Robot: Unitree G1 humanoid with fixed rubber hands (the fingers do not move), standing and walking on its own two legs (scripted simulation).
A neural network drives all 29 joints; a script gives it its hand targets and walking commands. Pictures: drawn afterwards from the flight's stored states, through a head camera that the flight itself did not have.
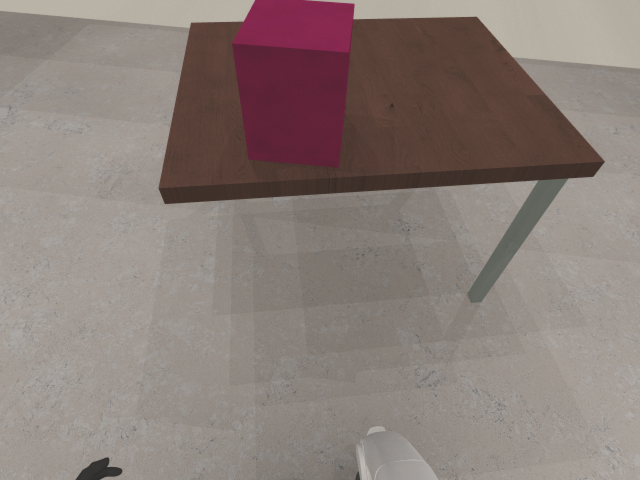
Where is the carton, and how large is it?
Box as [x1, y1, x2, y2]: [232, 0, 354, 167]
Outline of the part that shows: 255,0 232,43 248,158 338,167 354,4 308,0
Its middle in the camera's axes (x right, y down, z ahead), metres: -0.04 -0.34 +0.82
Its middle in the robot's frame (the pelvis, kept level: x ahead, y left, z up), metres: +0.85 -0.01 +0.03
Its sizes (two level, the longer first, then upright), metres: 0.210 0.200 0.250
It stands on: a table, 0.68 m high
